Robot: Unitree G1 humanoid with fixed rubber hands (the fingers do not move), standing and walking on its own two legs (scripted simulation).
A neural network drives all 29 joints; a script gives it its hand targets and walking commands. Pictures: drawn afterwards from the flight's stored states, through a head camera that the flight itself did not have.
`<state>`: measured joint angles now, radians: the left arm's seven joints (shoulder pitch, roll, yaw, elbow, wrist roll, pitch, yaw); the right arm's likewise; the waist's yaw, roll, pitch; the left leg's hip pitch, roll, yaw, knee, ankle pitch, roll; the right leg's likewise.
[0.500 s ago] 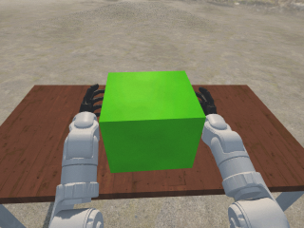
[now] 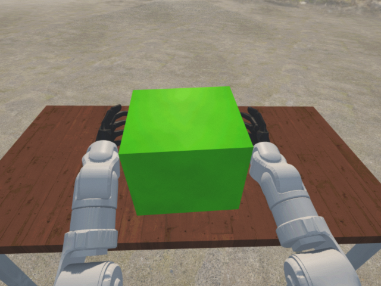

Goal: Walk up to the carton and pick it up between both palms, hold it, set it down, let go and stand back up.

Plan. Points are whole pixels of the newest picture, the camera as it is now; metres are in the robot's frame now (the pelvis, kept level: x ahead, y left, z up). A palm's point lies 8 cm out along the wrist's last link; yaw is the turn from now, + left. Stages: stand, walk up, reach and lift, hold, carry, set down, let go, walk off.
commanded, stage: hold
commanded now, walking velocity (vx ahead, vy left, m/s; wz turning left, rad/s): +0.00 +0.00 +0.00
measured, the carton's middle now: (184, 148) +0.38 +0.01 +0.15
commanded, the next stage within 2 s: none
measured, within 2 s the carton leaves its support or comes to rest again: neither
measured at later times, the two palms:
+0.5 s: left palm (108, 142) +0.37 +0.16 +0.18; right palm (259, 145) +0.36 -0.15 +0.17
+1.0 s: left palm (107, 143) +0.36 +0.16 +0.19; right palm (260, 145) +0.36 -0.15 +0.18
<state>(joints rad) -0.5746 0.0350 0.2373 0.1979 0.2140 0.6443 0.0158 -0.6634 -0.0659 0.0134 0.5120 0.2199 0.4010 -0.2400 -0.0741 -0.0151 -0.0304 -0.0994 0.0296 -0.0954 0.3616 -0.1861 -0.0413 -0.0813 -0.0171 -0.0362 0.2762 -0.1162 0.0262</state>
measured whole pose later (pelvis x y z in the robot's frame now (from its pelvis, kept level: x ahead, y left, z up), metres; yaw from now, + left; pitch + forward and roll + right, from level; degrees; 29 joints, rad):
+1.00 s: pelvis +0.00 +0.00 +0.00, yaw +0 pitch -5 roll -1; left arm -0.57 0.01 0.25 0.18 0.21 0.65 0.02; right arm -0.65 -0.07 0.01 0.50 0.21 0.41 -0.23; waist -0.07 -0.02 -0.03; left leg -0.09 0.03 -0.09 0.36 -0.18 -0.04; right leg -0.08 -0.02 -0.03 0.28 -0.12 0.03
